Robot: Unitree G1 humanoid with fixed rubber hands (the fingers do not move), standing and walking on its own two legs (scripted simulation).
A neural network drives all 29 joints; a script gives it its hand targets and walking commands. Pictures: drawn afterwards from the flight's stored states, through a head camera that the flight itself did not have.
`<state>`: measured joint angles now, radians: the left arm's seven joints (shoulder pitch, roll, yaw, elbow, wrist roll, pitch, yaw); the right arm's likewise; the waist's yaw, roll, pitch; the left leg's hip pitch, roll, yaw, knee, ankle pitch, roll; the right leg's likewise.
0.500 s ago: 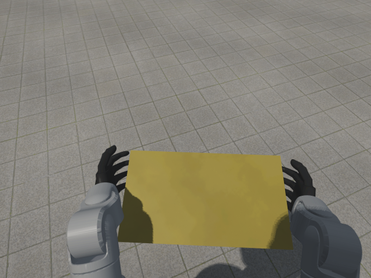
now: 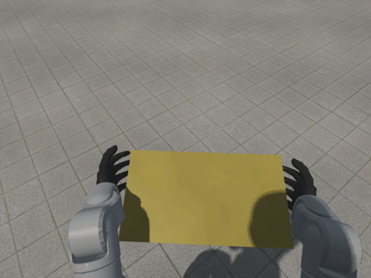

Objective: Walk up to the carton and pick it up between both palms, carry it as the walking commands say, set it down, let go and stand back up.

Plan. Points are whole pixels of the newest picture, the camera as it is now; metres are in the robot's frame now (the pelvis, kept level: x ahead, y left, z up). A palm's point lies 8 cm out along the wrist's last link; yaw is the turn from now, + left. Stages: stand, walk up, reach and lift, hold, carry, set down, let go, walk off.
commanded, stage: carry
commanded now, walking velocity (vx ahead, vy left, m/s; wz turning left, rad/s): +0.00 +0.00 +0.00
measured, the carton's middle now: (201, 203) +0.27 +0.01 +0.01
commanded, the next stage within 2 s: none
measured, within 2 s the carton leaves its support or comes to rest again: neither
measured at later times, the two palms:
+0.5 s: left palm (170, 107) +0.47 +0.08 +0.11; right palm (325, 133) +0.41 -0.26 +0.09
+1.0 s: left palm (187, 96) +0.50 +0.04 +0.11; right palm (336, 124) +0.44 -0.30 +0.09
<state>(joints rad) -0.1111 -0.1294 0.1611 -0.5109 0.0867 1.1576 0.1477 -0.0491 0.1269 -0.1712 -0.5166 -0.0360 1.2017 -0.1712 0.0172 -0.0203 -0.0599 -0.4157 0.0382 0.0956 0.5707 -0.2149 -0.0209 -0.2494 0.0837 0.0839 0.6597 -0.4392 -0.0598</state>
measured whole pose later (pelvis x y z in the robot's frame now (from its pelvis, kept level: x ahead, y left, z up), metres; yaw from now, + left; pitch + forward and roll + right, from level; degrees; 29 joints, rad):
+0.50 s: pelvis +0.18 -0.06 +0.01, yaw -6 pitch +4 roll +0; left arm -0.11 -0.13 0.16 -0.50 0.09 1.15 0.14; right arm -0.05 0.13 -0.17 -0.52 -0.04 1.20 -0.17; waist -0.02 -0.01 -0.05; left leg -0.34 0.01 0.10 0.55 -0.22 -0.01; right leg -0.26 0.05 0.03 0.54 -0.34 -0.04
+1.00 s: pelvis +0.22 -0.09 +0.01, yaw -7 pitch +6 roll +2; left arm -0.11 -0.13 0.16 -0.50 0.09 1.15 0.14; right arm -0.07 0.13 -0.17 -0.52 -0.04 1.21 -0.17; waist -0.02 -0.01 -0.06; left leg -0.33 0.02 0.12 0.56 -0.27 0.02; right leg -0.28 0.06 0.03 0.53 -0.34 -0.06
